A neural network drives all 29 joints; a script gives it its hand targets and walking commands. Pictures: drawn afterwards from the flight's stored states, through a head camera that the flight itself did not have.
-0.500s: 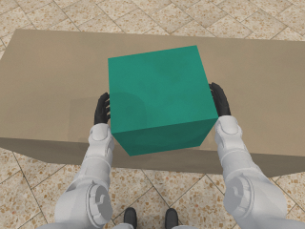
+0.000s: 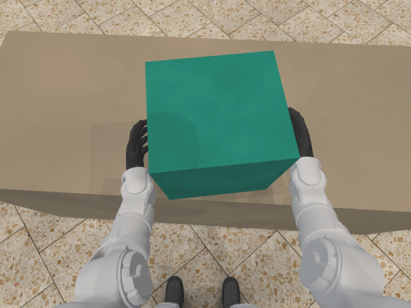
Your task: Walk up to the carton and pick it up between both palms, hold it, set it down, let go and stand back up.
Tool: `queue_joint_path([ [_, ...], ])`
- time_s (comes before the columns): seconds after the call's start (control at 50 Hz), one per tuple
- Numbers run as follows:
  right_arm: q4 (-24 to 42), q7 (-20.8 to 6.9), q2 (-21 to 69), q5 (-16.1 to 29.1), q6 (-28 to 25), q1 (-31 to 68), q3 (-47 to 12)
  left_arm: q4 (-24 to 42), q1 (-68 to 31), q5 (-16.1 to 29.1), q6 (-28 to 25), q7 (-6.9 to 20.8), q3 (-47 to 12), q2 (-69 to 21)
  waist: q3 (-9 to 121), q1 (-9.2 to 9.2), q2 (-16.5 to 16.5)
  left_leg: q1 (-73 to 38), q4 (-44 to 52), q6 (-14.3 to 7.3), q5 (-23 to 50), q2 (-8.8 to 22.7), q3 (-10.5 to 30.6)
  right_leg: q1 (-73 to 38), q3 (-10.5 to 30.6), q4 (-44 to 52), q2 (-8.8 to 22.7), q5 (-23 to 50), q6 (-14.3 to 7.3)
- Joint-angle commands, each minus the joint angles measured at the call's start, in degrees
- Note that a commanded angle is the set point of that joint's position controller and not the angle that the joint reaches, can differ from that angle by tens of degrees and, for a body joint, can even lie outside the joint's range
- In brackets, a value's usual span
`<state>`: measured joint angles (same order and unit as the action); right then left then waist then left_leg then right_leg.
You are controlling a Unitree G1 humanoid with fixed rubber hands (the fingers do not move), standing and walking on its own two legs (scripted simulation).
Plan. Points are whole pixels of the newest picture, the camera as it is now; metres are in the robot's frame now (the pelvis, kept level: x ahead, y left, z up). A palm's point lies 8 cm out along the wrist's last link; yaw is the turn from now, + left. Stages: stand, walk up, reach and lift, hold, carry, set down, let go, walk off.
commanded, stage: set down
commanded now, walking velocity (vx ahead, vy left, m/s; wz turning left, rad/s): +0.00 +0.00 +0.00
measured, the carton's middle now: (214, 135) +0.45 -0.01 -0.06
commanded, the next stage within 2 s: none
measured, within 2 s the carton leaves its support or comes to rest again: rests again in 1.16 s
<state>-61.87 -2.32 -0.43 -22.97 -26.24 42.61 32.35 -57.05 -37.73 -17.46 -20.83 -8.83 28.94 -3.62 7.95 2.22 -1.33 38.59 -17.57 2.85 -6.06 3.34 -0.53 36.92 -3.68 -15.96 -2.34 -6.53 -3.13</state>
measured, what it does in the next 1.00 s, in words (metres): stands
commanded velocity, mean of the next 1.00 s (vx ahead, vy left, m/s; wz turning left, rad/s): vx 0.00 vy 0.00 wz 0.00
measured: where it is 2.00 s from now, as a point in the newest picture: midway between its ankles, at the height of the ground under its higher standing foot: outside the picture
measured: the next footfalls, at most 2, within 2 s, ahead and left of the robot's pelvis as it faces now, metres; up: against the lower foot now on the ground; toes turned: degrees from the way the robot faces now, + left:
none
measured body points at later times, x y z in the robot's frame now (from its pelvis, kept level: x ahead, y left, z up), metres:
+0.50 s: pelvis -0.01 +0.00 +0.00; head +0.14 -0.01 +0.42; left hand +0.39 +0.15 -0.05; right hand +0.41 -0.18 -0.02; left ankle -0.02 +0.14 -0.74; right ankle -0.02 -0.09 -0.74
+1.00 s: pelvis -0.01 +0.00 -0.01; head +0.14 +0.00 +0.42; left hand +0.42 +0.14 -0.04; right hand +0.43 -0.19 -0.01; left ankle -0.02 +0.14 -0.74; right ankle -0.02 -0.09 -0.74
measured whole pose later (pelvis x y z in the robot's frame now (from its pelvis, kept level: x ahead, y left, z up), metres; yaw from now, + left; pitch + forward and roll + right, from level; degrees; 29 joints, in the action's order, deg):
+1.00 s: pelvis -0.01 +0.00 -0.01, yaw +0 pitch +33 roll +0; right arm -69.7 1.0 -7.5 -5.5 -29.0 45.2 16.7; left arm -67.3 -41.7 -12.3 -30.1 -9.6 25.3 -1.5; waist 16.9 1.5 -0.5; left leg 47.0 -20.3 2.3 -6.3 3.4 -1.1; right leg 46.4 -3.4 -20.7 -2.2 -7.0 -2.7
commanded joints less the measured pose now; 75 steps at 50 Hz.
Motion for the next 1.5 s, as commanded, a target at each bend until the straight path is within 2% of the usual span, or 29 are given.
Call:
queue_joint_path([
  [0.0,-0.78,-6.12,31.57,-9.31,-8.4,20.27,-18.5,-5.28,-25.96,-7.37,-11.04,5.94,-14.42,-27.26,47.95,-7.86,8.13,14.69,-2.27,-4.51,16.16,-2.77,-7.03,-46.65,4.71,-16.09,6.41,59.04,3.76],
  [0.02,-4.7,-5.5,30.45,-10.21,-7.57,20.44,-18.35,-7.07,-25.32,-7.2,-10.83,7.12,-12.12,-26.76,41.33,-6.28,9.04,15.73,2.37,-6.22,10.25,-2.66,-6.48,-46.12,4.47,-17.95,7.42,57.11,7.12],
  [0.06,-10.04,-4.27,30.5,-9.21,-6.36,20.31,-16.45,-9.38,-25.47,-7.17,-9.43,8.82,-11.5,-26.78,34.87,-2.79,7.96,6.06,0.89,-5.12,8.69,-2.52,-5.35,-43.97,3.65,-16.42,5.84,53.03,7.73],
  [0.16,-16.47,-6.03,26.07,-7.16,-2.76,18.42,-14.79,-9.74,-24.46,-7.63,-7.41,9.9,-11.14,-25.69,25.45,-3.02,3.33,-6.12,-0.43,-3.91,9.5,-1.13,-5.12,-32.93,1.11,-11.47,3.87,34.63,5.71],
  [0.24,-10.23,-5.62,27.68,-7.79,-5.78,23.15,-15.01,-5.6,-29.38,-6.95,-9.62,9.09,-11.36,-24.72,35.95,-3.69,3.29,-2.63,-2.34,-3.43,10.16,-1.32,-5.19,-32.48,2.3,-12.46,3.48,32.88,5.51],
  [0.28,-7.07,-5.48,20.32,-7.22,-7.27,24.01,-12.56,-2.42,-31.76,-5.19,-11.66,6.98,-13.72,-20.54,45.8,-2.85,-0.44,-7.15,-4.13,-1.7,14.85,-0.81,-4.19,-28.05,1.13,-13.14,2.6,32.84,4.25],
  [0.34,-5.04,-4.71,15.04,-7.41,-7.59,23.18,-10.04,-0.85,-31.72,-5.46,-13.3,4.83,-11.26,-14.86,51.57,-4.68,-0.12,-7.93,-6.5,-1.51,15.1,-1.17,-5.43,-24.89,1.72,-12.51,2.33,28.22,3.8],
  [0.36,-3.89,-4.66,19.78,-8.55,-7.35,22.95,-10.05,0.25,-32.07,-5.78,-13.69,5.04,-11.67,-18.21,51.25,-3.96,1.47,-7.72,-6.53,-2.01,13.88,-1.2,-5.54,-23.98,1.65,-11.95,2.43,26.73,4.05],
  [0.38,-5.43,-3.33,6.45,-4.86,-7.58,20.76,-9.33,0.16,-28.77,-3.95,-13.76,2.86,-10.95,-8.41,52.5,-5.07,-1.54,-8.07,-7.92,-0.95,18.8,-1.33,-5.67,-23.58,1.7,-13.8,2.01,31.47,3.53],
  [0.4,-4.53,-2.19,3.14,-2.38,-7.25,22.66,-9.83,-1.1,-27.92,-3.15,-13.25,2.01,-8.79,-4.91,51.92,-5.99,0.75,-5.52,-8.79,-1.32,20.18,-1.7,-5.38,-26.46,2.54,-14.41,1.91,35.67,4.09],
  [0.44,-7.86,-1.23,1.63,0.64,-5.51,22.68,-9.36,-1.34,-29.1,-1.12,-12.77,1.63,-8.32,-2.98,50.02,-4.07,1.02,-2.89,-8.07,-2.18,16.67,-1.81,-5.14,-27.02,3.71,-14.83,2.48,34.63,4.46],
  [0.58,-13.79,-0.41,3.42,6.56,-1.84,24.12,-15.22,-9.53,-25.26,-1.96,-8.51,3.55,-4.61,-3.89,27.32,-5.98,5.37,1.31,-4.44,-4.48,8.79,-2.58,-5.29,-34.04,5.13,-14.44,3.92,34.17,7.12],
  [0.66,-11.58,-0.13,0.46,7.6,-2.46,24.37,-15.27,-10.82,-25.7,-0.37,-9.19,4.19,-4.17,-1.14,31.62,-4.67,6.44,2.23,-3.91,-4.55,7.6,-2.42,-4.57,-34.51,6.47,-14.85,4.51,34.94,7.58],
  [0.72,-7.74,0.53,-3.39,10.53,-4.1,26.18,-17.8,-8.0,-25.44,0.84,-11.17,2.86,-3.77,2.56,41.64,-6.9,5.23,3.05,-5.3,-3.79,13.26,-2.48,-5.64,-36.99,7.05,-16.99,4.12,41.28,7.48],
  [0.78,-1.14,2.38,-10.53,13.57,-6.1,27.21,-18.21,-3.59,-27.54,5.85,-13.31,0.69,-6.16,9.56,58.02,-5.92,4.5,7.3,-7.41,-2.99,16.71,-2.77,-5.9,-38.55,7.7,-19.97,3.45,48.38,7.14],
  [0.86,-0.68,3.25,-16.6,18.29,-7.19,28.18,-22.5,-1.24,-27.67,10.05,-14.1,-1.16,-8.95,14.48,66.39,-8.0,3.47,9.27,-11.06,-1.92,21.64,-3.42,-7.24,-37.6,6.76,-21.63,2.34,52.74,6.36],
  [0.9,-3.67,3.37,-17.29,20.29,-6.76,28.12,-23.38,-3.71,-26.32,9.05,-13.6,-1.35,-9.1,12.7,61.36,-7.25,2.36,11.18,-9.85,-1.76,18.39,-3.25,-6.44,-37.64,7.37,-21.42,2.79,49.77,6.65],
  [0.94,-7.42,3.24,-17.12,22.41,-6.33,29.77,-24.38,-6.94,-26.57,10.07,-12.49,-0.78,-11.09,9.87,54.49,-6.83,1.51,-1.68,-13.7,-0.32,23.56,-2.31,-5.36,-26.82,4.8,-19.59,0.44,42.91,5.95],
  [1.04,-18.65,2.79,-16.1,26.65,-1.42,24.47,-27.35,-14.75,-24.0,10.3,-8.24,1.54,-9.76,8.84,30.52,-4.84,3.52,-3.68,-10.18,-2.23,12.55,-2.88,-3.66,-25.6,5.57,-15.85,1.84,31.59,6.74],
  [1.12,-23.72,1.67,-16.44,28.97,1.18,21.36,-27.15,-14.62,-22.93,8.39,-6.28,1.55,-10.01,8.49,23.61,-6.53,1.39,-10.32,-9.5,-2.78,11.29,-1.86,-3.33,-17.04,4.34,-12.31,0.99,17.31,5.14],
  [1.14,-21.18,1.84,-20.07,30.0,0.65,16.69,-28.54,-14.0,-17.79,8.32,-5.58,1.66,-8.2,11.52,27.32,-6.8,3.38,-11.76,-10.18,-2.84,14.68,-2.09,-3.92,-21.13,5.25,-12.71,0.64,21.91,4.94],
  [1.22,-12.8,2.04,-24.08,32.1,-3.47,20.38,-29.72,-5.08,-20.1,11.51,-9.01,0.31,-12.09,13.3,43.82,-6.86,0.61,-13.64,-13.31,-0.05,22.6,-2.11,-3.8,-19.57,3.5,-14.44,-0.52,26.69,4.14],
  [1.24,-9.97,1.93,-23.59,32.39,-4.33,21.06,-30.48,-3.78,-20.08,12.24,-10.09,0.03,-12.58,13.52,48.85,-8.15,-0.04,-14.29,-14.09,0.43,23.67,-2.1,-3.56,-18.11,3.16,-15.19,-0.81,28.32,4.01],
  [1.26,-8.28,1.8,-24.44,31.62,-4.92,24.92,-28.19,-4.7,-24.3,13.73,-11.5,-0.26,-14.68,13.41,53.15,-6.48,-1.62,-13.61,-15.14,0.81,23.97,-2.16,-3.48,-14.3,2.42,-16.01,-0.67,26.7,4.17],
  [1.36,3.68,1.91,-25.53,33.82,-7.6,25.74,-30.72,1.81,-24.16,17.92,-14.51,-2.28,-17.28,15.18,66.46,-7.62,-0.17,-10.19,-18.62,0.59,21.19,-2.66,-4.15,-12.26,2.98,-18.81,-0.58,26.23,4.0],
  [1.42,-2.33,1.66,-26.76,35.69,-8.43,18.9,-35.72,-5.92,-14.41,17.3,-13.94,-1.0,-15.92,15.79,56.05,-8.51,4.19,-6.91,-17.26,-0.21,20.56,-2.76,-4.5,-18.69,3.88,-19.82,-0.48,33.77,5.47],
  [1.44,-2.67,1.73,-28.23,35.89,-8.04,16.8,-34.74,-7.22,-13.23,16.78,-12.93,-0.29,-15.41,16.22,54.19,-6.36,4.18,-6.62,-15.74,-0.9,17.91,-2.97,-3.77,-20.21,4.37,-19.41,-0.02,32.69,5.94],
  [1.46,-6.67,2.1,-26.67,37.24,-7.62,17.01,-37.61,-9.89,-12.93,15.9,-12.39,0.39,-13.99,16.07,47.77,-8.34,4.64,-3.36,-15.18,-0.66,16.69,-3.77,-4.96,-24.54,5.92,-18.78,0.8,34.16,6.72],
  [1.48,-10.62,2.04,-26.16,37.3,-6.45,19.0,-38.23,-16.04,-16.34,15.99,-11.31,1.21,-14.06,16.38,38.41,-7.49,6.14,-0.92,-12.88,-1.95,7.58,-3.67,-3.78,-23.59,7.0,-18.46,1.73,26.89,7.59],
])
